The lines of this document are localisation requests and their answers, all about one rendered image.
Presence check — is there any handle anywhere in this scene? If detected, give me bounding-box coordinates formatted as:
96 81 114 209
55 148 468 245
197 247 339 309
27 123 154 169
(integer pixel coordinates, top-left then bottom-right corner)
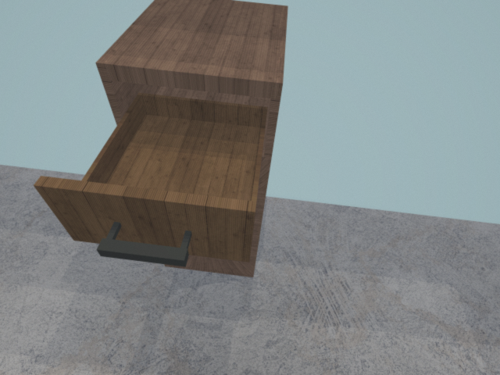
97 222 192 267

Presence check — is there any cabinet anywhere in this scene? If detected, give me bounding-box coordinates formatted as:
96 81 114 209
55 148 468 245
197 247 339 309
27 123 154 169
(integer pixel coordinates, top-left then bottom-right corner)
96 0 288 277

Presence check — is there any drawer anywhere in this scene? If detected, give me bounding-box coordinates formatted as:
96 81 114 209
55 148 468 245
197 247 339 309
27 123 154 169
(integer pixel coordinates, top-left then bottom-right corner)
34 93 268 263

